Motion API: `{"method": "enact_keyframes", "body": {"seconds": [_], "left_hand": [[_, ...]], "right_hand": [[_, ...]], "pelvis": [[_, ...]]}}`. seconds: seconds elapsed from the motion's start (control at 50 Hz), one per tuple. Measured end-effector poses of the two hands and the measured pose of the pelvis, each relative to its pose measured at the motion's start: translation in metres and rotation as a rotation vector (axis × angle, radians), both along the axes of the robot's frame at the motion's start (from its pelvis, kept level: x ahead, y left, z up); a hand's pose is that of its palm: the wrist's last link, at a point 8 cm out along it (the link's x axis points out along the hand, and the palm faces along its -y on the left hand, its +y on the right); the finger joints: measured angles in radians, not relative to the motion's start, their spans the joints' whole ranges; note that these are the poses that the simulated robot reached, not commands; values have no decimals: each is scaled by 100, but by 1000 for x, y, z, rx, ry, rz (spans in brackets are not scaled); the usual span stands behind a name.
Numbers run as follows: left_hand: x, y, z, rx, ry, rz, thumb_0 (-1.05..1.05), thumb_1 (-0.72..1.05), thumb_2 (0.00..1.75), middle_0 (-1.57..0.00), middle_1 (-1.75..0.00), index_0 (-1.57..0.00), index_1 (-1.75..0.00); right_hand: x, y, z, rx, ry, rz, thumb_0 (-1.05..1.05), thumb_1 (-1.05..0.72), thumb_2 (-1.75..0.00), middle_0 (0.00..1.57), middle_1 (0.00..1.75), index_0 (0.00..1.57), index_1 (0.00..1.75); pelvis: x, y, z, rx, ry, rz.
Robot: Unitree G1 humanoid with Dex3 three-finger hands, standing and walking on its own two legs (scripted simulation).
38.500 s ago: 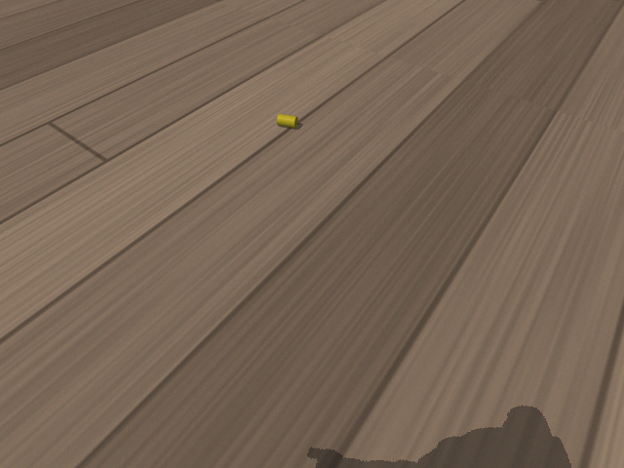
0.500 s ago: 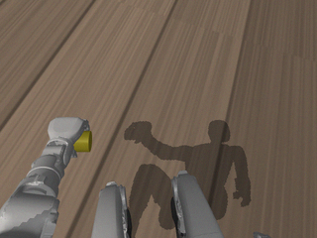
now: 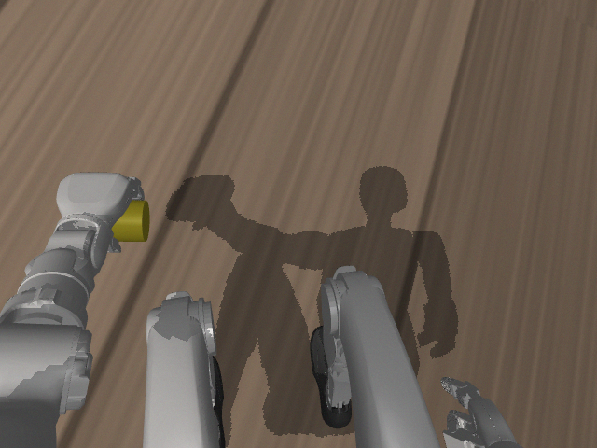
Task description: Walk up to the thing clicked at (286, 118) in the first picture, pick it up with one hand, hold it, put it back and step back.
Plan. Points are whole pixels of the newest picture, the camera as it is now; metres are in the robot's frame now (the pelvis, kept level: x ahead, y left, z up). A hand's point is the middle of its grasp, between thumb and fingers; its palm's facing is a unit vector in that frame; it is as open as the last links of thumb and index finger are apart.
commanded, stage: crouch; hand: left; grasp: from above
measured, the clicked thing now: (110, 220) +0.44 +0.23 -0.19
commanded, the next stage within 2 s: lower in 0.78 s
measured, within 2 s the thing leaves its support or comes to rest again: neither
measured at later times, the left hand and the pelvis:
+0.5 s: hand (123, 224) +0.45 +0.22 -0.23, palm faces -0.49 +0.03 -0.87, open 9.2 cm; pelvis -0.01 +0.00 -0.06, yaw -1 degrees
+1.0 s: hand (127, 225) +0.45 +0.23 -0.27, palm faces -0.49 +0.03 -0.87, open 9.2 cm; pelvis -0.01 +0.00 -0.09, yaw -2 degrees
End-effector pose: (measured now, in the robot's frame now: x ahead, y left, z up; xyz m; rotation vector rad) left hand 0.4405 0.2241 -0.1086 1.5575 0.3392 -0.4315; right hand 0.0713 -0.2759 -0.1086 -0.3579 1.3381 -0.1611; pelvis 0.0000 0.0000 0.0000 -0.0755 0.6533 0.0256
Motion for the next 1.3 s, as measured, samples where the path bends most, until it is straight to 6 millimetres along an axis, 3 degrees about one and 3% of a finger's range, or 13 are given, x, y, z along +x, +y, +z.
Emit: {"method": "enact_keyframes", "body": {"seconds": [0.14,0.3,0.56,0.98,1.3], "left_hand": [[7,1,-22,-4,7,-4,-2,8,39,-88,-26,-88,-29],[10,0,-46,-8,25,-6,-2,9,39,-86,-27,-86,-30],[14,-1,-73,-13,23,-19,-2,9,40,-85,-30,-85,-33],[20,1,-98,-13,23,-21,-2,9,39,-85,-31,-85,-34],[24,-2,-139,-35,21,-37,-2,11,36,-85,-31,-85,-34]], "right_hand": [[-8,-2,-14,-7,23,-4,0,-90,-90,20,30,20,30],[-32,-1,-27,-2,79,-24,0,-90,-90,20,30,20,29],[-58,3,-48,10,132,-37,0,-90,-90,20,30,20,29],[-54,2,-71,12,130,3,0,-91,-90,20,30,20,29],[-59,1,-83,2,169,36,0,-91,-90,20,30,20,29]], "pelvis": [[-1,0,-19,-7,-3,-3],[-4,1,-36,-12,-6,-6],[-8,2,-61,-16,-21,-10],[-9,1,-87,-25,-38,-16],[-4,1,-108,-44,-51,-27]]}}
